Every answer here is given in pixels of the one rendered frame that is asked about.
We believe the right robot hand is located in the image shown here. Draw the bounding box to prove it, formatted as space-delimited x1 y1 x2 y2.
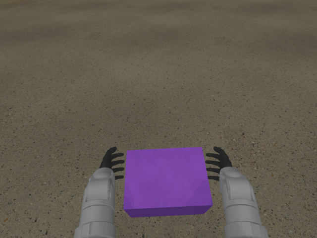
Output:
205 146 232 181

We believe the right robot forearm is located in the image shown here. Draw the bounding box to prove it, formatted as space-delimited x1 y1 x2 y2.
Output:
219 167 269 238

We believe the left robot forearm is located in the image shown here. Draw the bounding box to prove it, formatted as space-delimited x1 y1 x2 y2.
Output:
74 168 116 238

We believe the left robot hand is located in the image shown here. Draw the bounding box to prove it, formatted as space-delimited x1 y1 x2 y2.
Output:
100 147 125 180

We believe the carton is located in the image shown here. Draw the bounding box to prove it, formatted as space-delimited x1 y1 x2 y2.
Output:
123 147 213 218

